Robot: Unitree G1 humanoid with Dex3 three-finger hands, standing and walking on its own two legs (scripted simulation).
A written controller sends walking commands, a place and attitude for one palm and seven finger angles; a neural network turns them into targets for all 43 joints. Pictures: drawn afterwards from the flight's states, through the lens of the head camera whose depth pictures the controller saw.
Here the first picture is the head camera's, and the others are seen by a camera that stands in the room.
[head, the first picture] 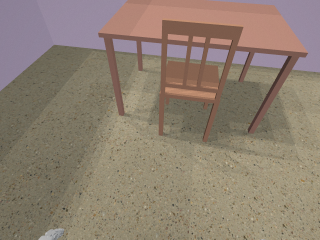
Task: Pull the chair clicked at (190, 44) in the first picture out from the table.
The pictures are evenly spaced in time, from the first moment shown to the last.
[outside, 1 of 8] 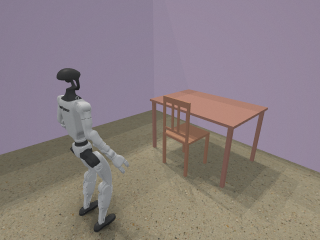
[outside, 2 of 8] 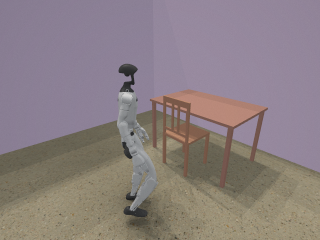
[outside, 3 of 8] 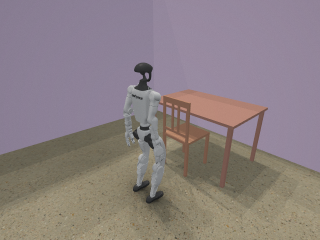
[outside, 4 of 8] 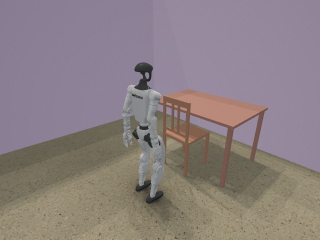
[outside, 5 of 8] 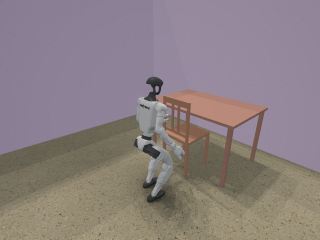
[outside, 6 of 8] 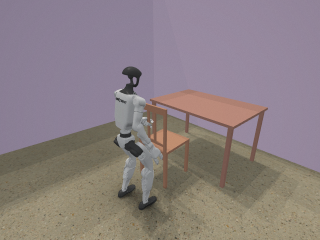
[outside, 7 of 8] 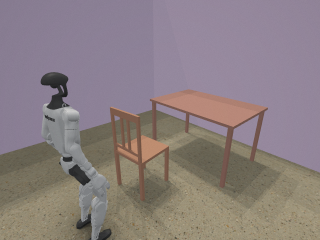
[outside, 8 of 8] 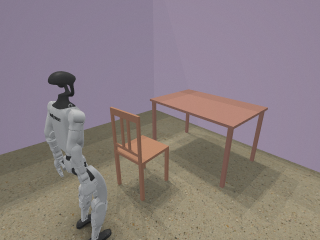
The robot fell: no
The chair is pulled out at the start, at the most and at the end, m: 0.00 0.61 0.61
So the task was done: yes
